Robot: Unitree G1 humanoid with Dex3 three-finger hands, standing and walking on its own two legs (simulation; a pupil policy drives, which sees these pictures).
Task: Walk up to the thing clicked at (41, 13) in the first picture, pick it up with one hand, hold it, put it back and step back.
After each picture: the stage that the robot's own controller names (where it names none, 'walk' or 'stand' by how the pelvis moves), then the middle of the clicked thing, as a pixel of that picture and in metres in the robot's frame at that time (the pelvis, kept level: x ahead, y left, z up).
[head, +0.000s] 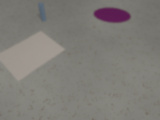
stand; (42, 12) +1.87 +0.49 -0.65
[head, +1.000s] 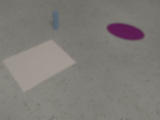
walk; (55, 20) +1.76 +0.23 -0.63
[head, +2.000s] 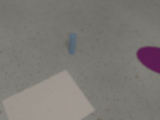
walk; (72, 44) +1.17 +0.05 -0.64
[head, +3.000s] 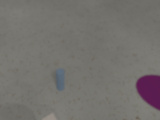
walk; (60, 80) +0.77 +0.11 -0.65
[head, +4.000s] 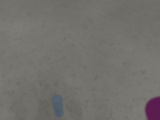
walk; (58, 106) +0.55 +0.15 -0.64
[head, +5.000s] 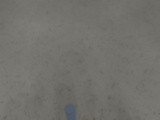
stand; (70, 115) +0.45 +0.10 -0.63
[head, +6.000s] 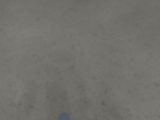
stand; out of the picture +0.42 +0.12 -0.66
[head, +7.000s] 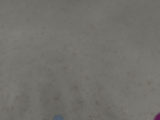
stand; out of the picture +0.41 +0.14 -0.66
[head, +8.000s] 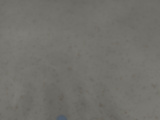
stand; out of the picture +0.41 +0.13 -0.66
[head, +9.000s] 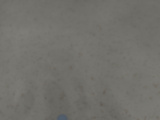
stand; out of the picture +0.41 +0.13 -0.66
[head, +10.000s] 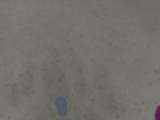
go down; (61, 107) +0.43 +0.11 -0.64
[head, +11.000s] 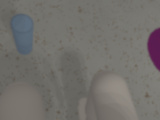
go down; (23, 37) +0.51 +0.15 -0.23
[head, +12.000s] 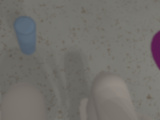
close in; (26, 38) +0.51 +0.14 -0.25
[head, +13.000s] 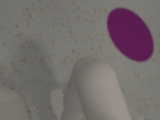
close in; out of the picture +0.50 +0.20 -0.17
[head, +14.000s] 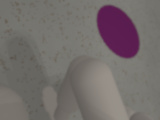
lift; out of the picture +0.49 +0.20 -0.18
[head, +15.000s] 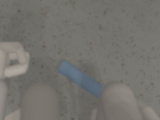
lift; (81, 78) +0.40 -0.04 -0.36
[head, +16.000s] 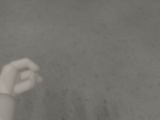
go down; out of the picture +0.33 -0.09 -0.68
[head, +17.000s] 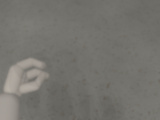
hold; out of the picture +0.35 -0.09 -0.70
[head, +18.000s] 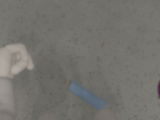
crouch; (86, 95) +0.39 -0.09 -0.56
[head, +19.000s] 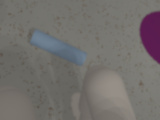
lower; (59, 48) +0.47 -0.06 -0.30
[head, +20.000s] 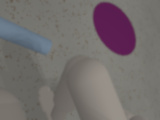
lower; (19, 35) +0.50 -0.01 -0.27
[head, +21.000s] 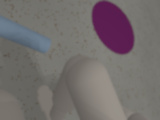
lower; (18, 33) +0.50 -0.01 -0.27
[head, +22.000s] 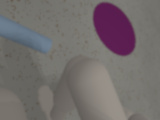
lower; (19, 34) +0.50 -0.01 -0.27
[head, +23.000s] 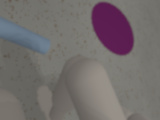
lower; (18, 34) +0.50 -0.01 -0.28
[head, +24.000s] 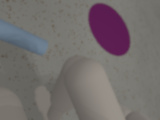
loosen; (15, 35) +0.50 +0.00 -0.28
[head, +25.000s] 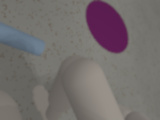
withdraw; (11, 36) +0.49 +0.00 -0.28
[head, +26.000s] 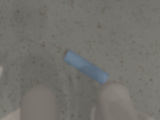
walk; (86, 67) +0.46 -0.08 -0.38
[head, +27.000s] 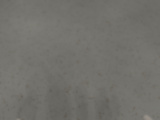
stand; out of the picture +0.35 -0.12 -0.68
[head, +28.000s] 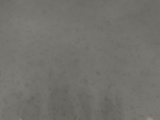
stand; out of the picture +0.35 -0.09 -0.69
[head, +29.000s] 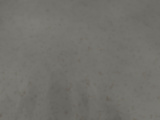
stand; out of the picture +0.34 -0.10 -0.71
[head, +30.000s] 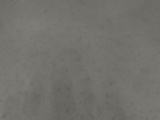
walk; out of the picture +0.35 -0.07 -0.74
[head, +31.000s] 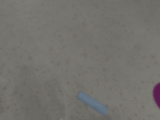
walk; (92, 103) +0.49 -0.17 -0.73
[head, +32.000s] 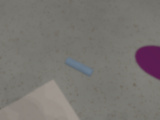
walk; (79, 66) +0.78 -0.02 -0.72
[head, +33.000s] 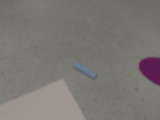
stand; (85, 70) +0.97 -0.05 -0.73
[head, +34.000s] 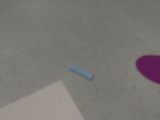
stand; (81, 72) +0.96 -0.02 -0.75
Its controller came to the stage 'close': yes
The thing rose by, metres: 0.00
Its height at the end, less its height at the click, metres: -0.09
